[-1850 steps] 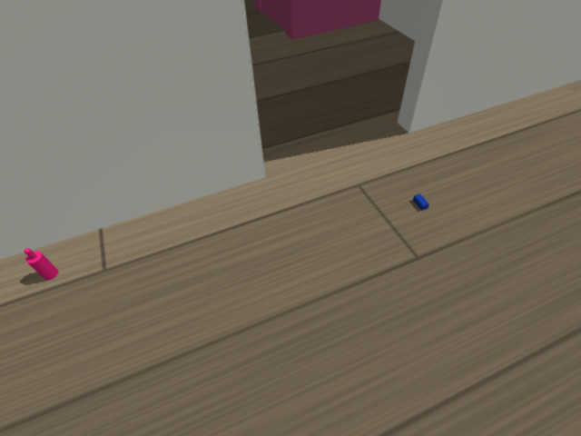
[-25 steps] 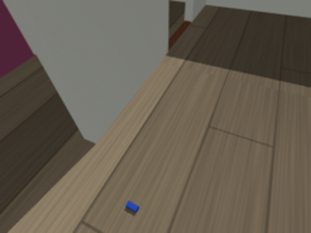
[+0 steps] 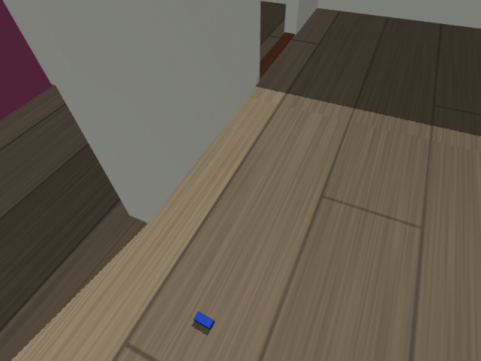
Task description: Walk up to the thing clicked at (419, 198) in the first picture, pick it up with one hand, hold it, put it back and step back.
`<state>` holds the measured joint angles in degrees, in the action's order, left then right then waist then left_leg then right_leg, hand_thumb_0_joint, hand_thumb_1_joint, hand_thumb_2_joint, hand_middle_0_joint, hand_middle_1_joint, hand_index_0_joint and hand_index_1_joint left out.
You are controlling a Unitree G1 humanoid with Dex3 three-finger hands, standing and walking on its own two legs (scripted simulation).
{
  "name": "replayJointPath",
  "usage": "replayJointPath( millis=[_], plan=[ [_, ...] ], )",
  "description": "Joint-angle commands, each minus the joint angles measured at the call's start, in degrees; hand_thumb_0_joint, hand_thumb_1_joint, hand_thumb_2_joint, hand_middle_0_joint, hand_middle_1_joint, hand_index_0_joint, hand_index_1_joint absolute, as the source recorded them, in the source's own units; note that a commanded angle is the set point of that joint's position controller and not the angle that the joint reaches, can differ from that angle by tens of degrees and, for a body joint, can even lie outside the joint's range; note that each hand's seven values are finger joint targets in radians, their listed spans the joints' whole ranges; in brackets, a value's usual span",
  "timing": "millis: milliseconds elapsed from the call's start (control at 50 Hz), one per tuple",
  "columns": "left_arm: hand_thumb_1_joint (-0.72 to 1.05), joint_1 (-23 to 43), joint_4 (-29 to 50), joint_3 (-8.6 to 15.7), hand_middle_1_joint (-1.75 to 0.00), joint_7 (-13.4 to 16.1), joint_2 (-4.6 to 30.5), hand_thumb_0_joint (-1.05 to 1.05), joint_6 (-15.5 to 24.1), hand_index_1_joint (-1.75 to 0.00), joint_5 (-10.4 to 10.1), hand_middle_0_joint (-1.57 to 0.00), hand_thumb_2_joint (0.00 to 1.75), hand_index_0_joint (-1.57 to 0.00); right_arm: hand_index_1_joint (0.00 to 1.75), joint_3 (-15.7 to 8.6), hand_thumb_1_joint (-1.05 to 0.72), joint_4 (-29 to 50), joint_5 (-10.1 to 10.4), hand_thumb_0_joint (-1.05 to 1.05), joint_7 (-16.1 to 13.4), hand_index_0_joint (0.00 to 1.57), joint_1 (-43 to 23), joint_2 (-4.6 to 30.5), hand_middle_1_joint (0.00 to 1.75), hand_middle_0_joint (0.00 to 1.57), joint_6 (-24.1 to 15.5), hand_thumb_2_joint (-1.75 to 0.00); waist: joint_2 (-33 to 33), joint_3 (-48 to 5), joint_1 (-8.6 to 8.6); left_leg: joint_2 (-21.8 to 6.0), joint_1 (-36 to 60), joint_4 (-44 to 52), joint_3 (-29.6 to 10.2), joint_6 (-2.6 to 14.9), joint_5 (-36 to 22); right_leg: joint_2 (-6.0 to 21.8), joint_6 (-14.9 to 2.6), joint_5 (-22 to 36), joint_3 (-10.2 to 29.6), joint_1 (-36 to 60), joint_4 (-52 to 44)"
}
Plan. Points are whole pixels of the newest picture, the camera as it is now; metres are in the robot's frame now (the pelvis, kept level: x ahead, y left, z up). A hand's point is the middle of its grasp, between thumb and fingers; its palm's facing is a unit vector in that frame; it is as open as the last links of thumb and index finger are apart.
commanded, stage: stand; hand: left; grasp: from above
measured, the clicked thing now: (204, 320) +0.41 +0.21 -0.77
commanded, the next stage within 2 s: rise first in 0.68 s
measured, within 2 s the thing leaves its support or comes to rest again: neither
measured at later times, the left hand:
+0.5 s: hand out of the picture +0.07 +0.26 -0.16, palm faces -0.03 -0.94 -0.35, open 7.3 cm
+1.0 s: hand out of the picture +0.14 +0.25 -0.17, palm faces -0.03 -0.94 -0.35, open 8.4 cm
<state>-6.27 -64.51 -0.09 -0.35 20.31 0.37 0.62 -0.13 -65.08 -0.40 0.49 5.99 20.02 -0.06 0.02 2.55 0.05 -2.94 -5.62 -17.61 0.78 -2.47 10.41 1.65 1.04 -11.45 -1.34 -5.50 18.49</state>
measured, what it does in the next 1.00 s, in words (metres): stands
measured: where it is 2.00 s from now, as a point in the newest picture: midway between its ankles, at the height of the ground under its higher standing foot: outside the picture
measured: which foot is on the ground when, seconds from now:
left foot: down 0.00-1.00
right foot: down 0.00-1.00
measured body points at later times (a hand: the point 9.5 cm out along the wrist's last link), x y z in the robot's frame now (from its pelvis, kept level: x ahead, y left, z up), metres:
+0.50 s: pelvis +0.00 +0.00 +0.00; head +0.01 +0.00 +0.45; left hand +0.07 +0.30 -0.13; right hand +0.07 -0.30 -0.13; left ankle -0.01 +0.15 -0.75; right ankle -0.02 -0.13 -0.75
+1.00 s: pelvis -0.01 +0.00 -0.02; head +0.05 +0.01 +0.43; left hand +0.14 +0.30 -0.14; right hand +0.08 -0.27 -0.14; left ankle -0.01 +0.15 -0.75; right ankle -0.02 -0.13 -0.75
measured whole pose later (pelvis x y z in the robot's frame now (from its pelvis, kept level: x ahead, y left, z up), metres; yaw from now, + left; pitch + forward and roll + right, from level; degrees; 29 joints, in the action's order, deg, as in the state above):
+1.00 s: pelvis -0.01 +0.00 -0.02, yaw +0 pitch +6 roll +0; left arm 4.0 -61.9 7.5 -1.0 19.2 0.4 6.3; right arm -1.8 -48.0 1.6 -1.2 11.0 15.3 -2.3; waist 0.6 1.4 1.1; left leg -2.8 -22.7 -32.2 0.1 -2.2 15.5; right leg 2.0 1.1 -16.3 -1.3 -22.2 32.5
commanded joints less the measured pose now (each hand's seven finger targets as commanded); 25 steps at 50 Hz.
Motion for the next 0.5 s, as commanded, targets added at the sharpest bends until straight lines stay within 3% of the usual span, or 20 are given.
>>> replayJointPath(
  millis=[0, 220, 420, 480],
  plan=[
    [0.9, 2.07, 3.22, 2.52, -0.3, 0.73, 12.61, 0.0, 1.38, -0.3, -0.21, -0.2, 0.9, -0.2, 0.3, -1.9, -0.9, 3.52, -0.13, 0.0, -0.83, 0.2, -2.31, 12.14, 0.3, 0.2, -1.53, -0.9, 0.18, -4.03, -0.04, -5.14, 1.07, 1.87, -3.85, 2.69, -10.45, 6.19, -2.07, 10.55, 4.54, 0.07, -3.0],
    [0.9, 1.71, 3.44, 2.5, -0.3, 0.78, 12.62, 0.0, 1.33, -0.3, -0.09, -0.2, 0.9, -0.2, 0.3, -2.04, -0.9, 3.65, -0.13, 0.0, -0.88, 0.2, -2.28, 12.29, 0.3, 0.2, -1.52, -0.9, 0.26, -4.66, -0.1, -5.42, 2.25, 1.33, -3.75, 2.84, -12.11, 6.07, -2.04, 11.73, 4.35, -0.21, -2.49],
    [0.9, 1.64, 3.28, 2.45, -0.3, 0.78, 12.44, 0.0, 1.26, -0.3, -0.2, -0.2, 0.9, -0.2, 0.3, -1.87, -0.9, 3.55, -0.17, 0.0, -0.79, 0.2, -2.11, 12.22, 0.3, 0.2, -1.35, -0.9, -0.43, -2.86, -0.06, -4.92, 0.44, 2.27, -3.65, 2.83, -7.68, 6.03, -1.89, 8.45, 4.65, -0.65, -3.43],
    [0.9, 1.49, 3.34, 2.57, -0.3, 0.72, 12.48, 0.0, 1.15, -0.3, -0.05, -0.2, 0.9, -0.2, 0.3, -2.02, -0.9, 3.73, -0.24, 0.0, -0.84, 0.2, -2.08, 12.49, 0.3, 0.2, -1.48, -0.9, -0.83, -3.86, -0.01, -5.07, 1.08, 2.03, -3.48, 2.93, -8.62, 6.07, -2.13, 9.26, 4.62, -0.46, -2.96]
  ],
)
